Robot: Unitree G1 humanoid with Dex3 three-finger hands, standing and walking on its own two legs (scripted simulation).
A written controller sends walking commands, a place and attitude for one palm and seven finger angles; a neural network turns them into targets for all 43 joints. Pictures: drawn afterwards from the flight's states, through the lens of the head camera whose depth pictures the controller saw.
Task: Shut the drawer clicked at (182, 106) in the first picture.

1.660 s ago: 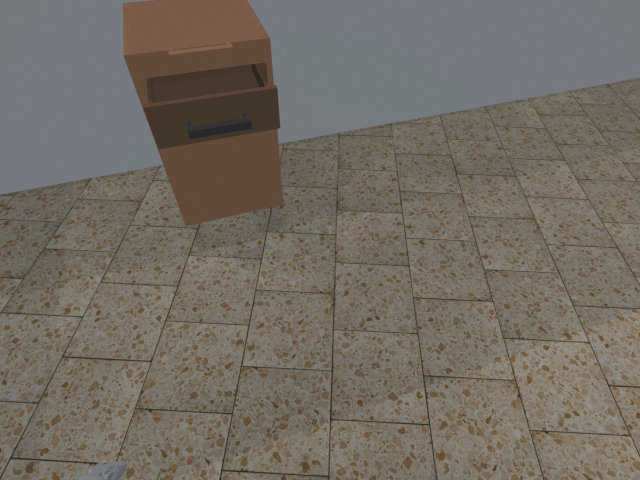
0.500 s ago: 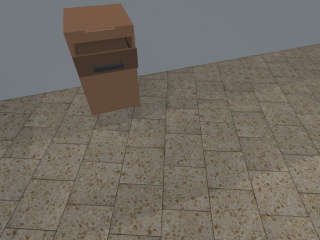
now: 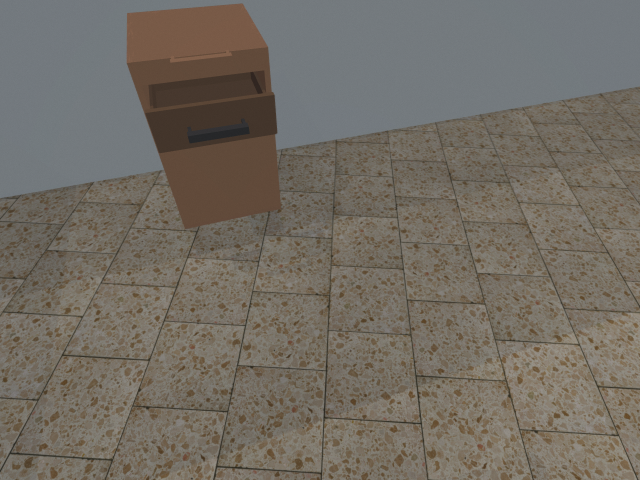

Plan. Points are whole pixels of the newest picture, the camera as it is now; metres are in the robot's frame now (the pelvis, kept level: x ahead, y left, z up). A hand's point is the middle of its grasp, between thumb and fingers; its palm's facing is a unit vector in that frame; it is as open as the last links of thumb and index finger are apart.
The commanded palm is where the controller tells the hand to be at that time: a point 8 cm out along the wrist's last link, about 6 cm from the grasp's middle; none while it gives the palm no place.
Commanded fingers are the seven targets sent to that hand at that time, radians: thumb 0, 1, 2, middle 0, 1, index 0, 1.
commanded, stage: look at it before walking up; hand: left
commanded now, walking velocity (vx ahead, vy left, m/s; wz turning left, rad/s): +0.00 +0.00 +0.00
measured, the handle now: (217, 129) +1.10 +0.38 -0.20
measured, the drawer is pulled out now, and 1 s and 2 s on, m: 0.17 0.17 0.17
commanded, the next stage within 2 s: walk to a spot facing it in 0.08 s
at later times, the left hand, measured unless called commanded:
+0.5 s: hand out of the picture +0.03 +0.20 -0.20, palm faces -0.02 -0.99 -0.17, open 7.4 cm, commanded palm none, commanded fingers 0.00 0.90 0.90 -0.20 -0.30 -0.20 -0.30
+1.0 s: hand (257, 390) +0.29 +0.13 -0.19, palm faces -0.11 -0.98 -0.18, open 7.3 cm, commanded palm none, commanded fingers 0.00 0.90 0.90 -0.20 -0.30 -0.20 -0.30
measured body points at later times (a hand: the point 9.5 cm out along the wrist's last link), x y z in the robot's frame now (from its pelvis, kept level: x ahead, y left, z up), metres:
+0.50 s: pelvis +0.05 +0.01 -0.02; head +0.05 +0.03 +0.43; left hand +0.03 +0.25 -0.18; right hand +0.04 -0.24 -0.17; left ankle +0.00 +0.13 -0.75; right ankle +0.00 -0.12 -0.75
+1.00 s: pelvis +0.24 -0.05 -0.01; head +0.25 -0.04 +0.44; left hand +0.30 +0.18 -0.17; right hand +0.21 -0.28 -0.16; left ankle +0.27 +0.08 -0.68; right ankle +0.23 -0.15 -0.75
